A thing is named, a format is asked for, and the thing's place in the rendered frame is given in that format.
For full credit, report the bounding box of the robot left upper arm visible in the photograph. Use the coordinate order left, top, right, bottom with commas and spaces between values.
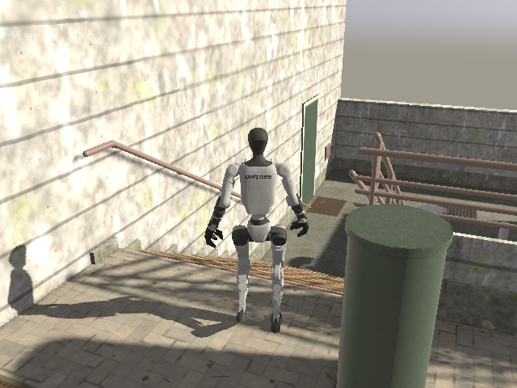
218, 163, 242, 209

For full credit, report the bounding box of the robot right hand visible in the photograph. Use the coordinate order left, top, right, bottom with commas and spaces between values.
290, 221, 309, 237

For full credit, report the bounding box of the robot right upper arm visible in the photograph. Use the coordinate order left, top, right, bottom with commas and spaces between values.
275, 162, 299, 207

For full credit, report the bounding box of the robot right shin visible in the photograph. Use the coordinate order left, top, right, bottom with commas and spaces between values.
271, 268, 284, 322

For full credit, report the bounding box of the robot left hand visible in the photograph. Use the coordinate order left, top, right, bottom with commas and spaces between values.
204, 227, 223, 248

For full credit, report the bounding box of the right robot forearm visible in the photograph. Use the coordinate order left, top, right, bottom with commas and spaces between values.
292, 194, 307, 223

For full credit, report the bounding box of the left robot foot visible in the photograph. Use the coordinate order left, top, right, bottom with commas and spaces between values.
236, 310, 248, 322

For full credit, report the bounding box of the left robot forearm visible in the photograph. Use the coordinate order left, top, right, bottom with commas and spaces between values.
208, 196, 225, 231

